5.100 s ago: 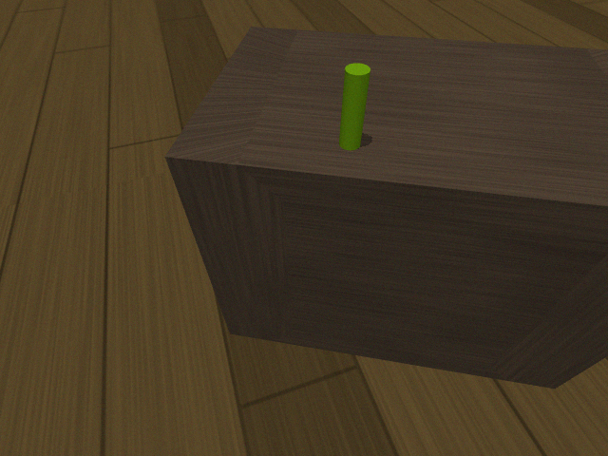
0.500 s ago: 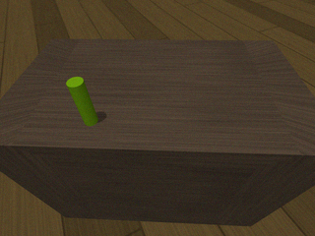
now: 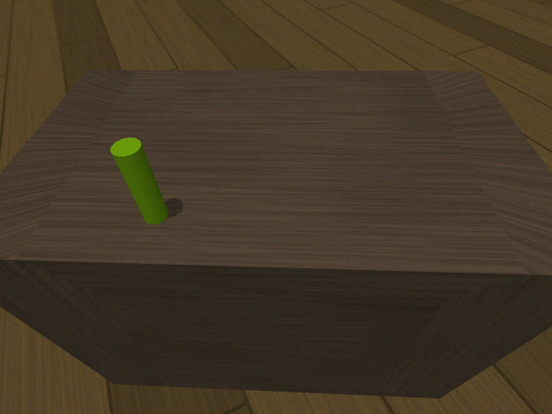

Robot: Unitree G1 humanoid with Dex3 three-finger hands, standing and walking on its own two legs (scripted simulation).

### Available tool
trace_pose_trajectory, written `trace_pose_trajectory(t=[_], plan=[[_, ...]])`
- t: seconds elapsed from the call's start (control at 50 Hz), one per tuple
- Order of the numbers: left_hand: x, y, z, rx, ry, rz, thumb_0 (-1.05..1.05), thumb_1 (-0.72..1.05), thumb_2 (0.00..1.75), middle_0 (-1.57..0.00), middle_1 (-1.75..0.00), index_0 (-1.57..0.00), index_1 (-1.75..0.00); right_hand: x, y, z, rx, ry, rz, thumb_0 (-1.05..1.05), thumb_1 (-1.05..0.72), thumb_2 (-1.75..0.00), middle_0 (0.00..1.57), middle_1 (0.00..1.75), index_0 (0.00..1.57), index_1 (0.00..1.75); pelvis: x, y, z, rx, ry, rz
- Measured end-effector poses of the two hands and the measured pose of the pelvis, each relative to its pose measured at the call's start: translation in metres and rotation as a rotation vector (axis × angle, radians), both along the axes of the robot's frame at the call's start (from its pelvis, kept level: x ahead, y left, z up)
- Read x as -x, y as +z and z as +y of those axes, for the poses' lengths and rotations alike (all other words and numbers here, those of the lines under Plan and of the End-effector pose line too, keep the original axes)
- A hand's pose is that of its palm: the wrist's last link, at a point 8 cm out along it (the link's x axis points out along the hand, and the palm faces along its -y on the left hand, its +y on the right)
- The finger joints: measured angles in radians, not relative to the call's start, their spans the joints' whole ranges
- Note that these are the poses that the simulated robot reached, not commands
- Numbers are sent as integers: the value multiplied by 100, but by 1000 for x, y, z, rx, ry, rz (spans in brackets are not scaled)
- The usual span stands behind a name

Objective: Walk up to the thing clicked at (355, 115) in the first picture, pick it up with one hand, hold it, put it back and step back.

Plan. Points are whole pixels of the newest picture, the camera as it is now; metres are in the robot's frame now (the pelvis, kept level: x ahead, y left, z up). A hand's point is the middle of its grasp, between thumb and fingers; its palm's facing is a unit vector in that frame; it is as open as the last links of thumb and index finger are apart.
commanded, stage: stand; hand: left
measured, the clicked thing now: (142, 184) +0.43 +0.24 +0.09
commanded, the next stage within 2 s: rise first in 0.72 s
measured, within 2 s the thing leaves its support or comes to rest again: neither
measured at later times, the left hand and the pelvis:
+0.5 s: hand out of the picture +0.07 +0.25 -0.16, palm faces -0.04 -0.94 -0.35, open 7.4 cm; pelvis +0.00 +0.00 +0.00, yaw +0 degrees
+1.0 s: hand out of the picture +0.15 +0.24 -0.14, palm faces +0.12 -0.94 -0.32, open 9.5 cm; pelvis -0.02 +0.00 -0.01, yaw +0 degrees
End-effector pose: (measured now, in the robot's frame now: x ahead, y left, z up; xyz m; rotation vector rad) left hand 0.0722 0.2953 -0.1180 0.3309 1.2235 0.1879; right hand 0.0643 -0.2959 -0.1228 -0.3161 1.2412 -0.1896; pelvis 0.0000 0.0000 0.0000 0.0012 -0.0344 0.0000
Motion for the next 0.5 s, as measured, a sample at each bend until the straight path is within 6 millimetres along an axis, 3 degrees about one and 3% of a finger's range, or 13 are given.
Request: trace_pose_trajectory(t=[0.5], plan=[[4, -1, -1, -4, -1, 10, 1, 91, 90, -21, -30, -20, -30, 6, 0, -2, 2, -6, 11, 1, -90, -89, 21, 30, 20, 30, 1, 0, -2, 1, -2, -1]])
